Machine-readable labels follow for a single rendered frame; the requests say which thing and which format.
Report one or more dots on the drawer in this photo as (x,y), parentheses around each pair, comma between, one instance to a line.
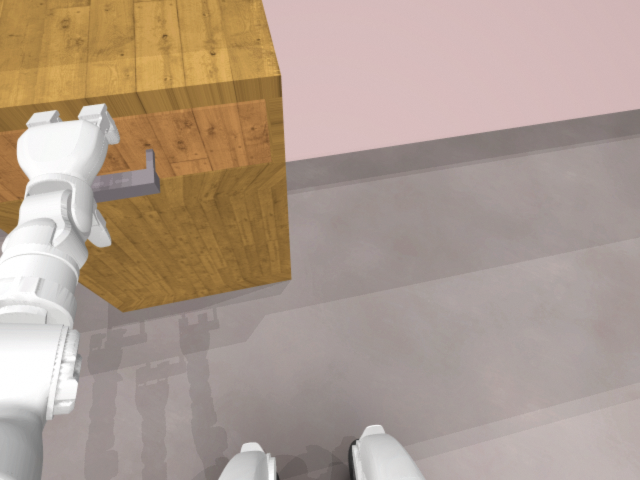
(185,141)

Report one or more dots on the left robot upper arm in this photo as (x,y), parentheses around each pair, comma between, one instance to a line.
(39,375)

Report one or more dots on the cabinet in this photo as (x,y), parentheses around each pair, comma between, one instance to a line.
(205,233)

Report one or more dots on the right robot shin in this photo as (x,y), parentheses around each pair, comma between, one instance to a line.
(374,429)

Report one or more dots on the right robot thigh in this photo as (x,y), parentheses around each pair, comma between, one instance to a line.
(382,457)

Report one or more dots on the handle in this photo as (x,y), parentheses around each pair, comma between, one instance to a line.
(128,184)

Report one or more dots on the robot left forearm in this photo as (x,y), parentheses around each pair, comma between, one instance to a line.
(43,255)

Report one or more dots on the robot left hand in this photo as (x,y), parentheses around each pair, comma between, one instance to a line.
(77,148)

